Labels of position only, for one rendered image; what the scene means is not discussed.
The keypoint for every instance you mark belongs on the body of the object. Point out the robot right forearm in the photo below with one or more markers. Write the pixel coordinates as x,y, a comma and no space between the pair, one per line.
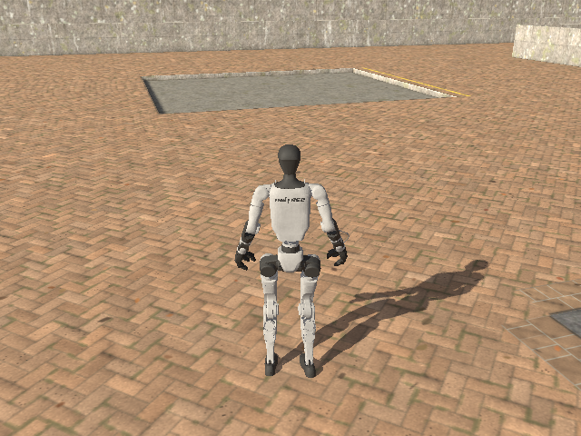
336,239

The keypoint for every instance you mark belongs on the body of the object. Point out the left robot upper arm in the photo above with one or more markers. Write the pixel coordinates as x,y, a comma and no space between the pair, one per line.
261,193

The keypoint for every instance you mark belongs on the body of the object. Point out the right robot upper arm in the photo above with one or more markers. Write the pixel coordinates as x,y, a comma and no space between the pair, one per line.
318,192

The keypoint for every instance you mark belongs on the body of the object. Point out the robot right hand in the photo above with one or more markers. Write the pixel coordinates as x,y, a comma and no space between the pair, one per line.
343,256

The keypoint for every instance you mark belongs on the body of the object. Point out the robot left forearm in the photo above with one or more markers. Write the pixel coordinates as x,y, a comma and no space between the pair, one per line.
245,241

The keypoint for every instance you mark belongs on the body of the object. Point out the left robot foot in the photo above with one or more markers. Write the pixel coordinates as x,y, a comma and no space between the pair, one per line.
270,368

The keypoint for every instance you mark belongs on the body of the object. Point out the left robot shin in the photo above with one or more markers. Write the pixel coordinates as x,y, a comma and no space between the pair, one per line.
269,332

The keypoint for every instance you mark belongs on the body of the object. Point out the robot left hand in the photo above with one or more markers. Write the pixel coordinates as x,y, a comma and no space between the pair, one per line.
246,257

